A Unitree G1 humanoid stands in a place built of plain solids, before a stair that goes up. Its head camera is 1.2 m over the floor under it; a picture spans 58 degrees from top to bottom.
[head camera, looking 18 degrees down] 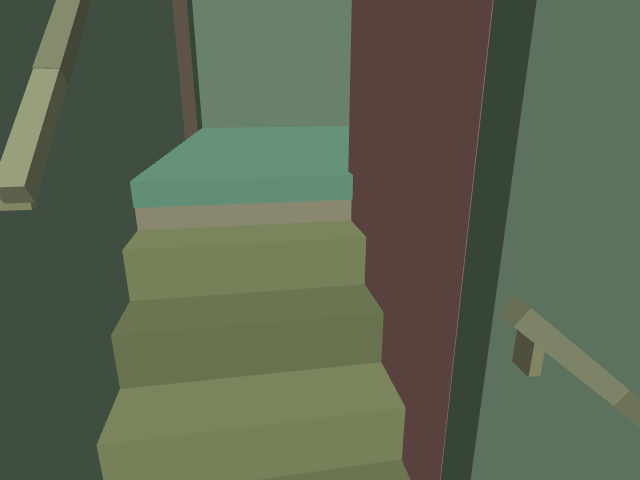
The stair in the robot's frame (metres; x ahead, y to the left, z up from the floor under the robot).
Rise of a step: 0.18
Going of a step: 0.23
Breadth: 0.82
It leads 11 degrees to the left of straight ahead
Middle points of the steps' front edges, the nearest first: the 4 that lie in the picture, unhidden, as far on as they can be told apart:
0.95 0.16 0.37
1.17 0.20 0.55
1.40 0.24 0.74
1.62 0.29 0.92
